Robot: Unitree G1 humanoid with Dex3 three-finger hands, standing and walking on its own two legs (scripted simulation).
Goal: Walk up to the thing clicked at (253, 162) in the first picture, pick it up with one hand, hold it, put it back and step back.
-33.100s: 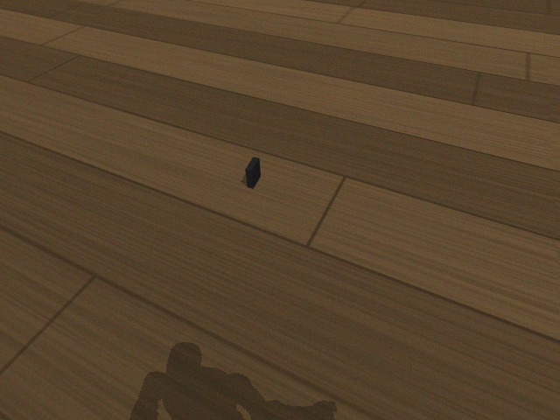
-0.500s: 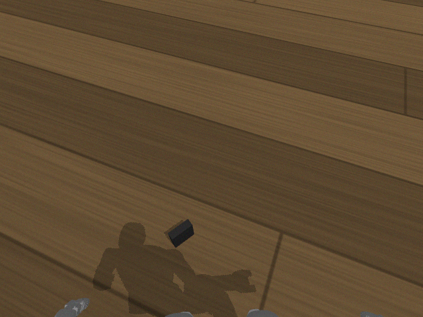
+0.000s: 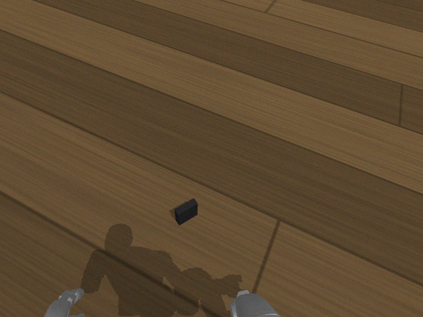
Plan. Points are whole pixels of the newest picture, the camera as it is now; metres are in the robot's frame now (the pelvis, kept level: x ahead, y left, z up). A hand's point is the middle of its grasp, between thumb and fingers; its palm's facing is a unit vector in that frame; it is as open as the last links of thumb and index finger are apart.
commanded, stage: step back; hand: left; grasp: from the side
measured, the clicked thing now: (186, 212) +0.63 +0.10 -0.70
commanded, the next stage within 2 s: none
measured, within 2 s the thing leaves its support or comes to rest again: neither
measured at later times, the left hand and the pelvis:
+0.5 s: hand out of the picture -0.06 +0.22 -0.13, palm faces -0.10 -0.91 -0.40, open 7.4 cm; pelvis -0.16 -0.04 +0.00, yaw -6 degrees
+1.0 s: hand out of the picture -0.21 +0.22 -0.16, palm faces -0.05 -0.94 -0.35, open 7.4 cm; pelvis -0.33 -0.05 +0.00, yaw -4 degrees
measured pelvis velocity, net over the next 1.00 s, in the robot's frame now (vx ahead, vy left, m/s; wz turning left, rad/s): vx -0.33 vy -0.05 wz -0.06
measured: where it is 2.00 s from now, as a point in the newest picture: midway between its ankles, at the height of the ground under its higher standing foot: outside the picture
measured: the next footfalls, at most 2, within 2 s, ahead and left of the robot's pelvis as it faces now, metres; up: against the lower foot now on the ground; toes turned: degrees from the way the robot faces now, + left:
right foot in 0.36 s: -0.11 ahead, -0.16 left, +0.00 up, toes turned -4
left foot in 0.70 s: -0.21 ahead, +0.07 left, +0.00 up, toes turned -2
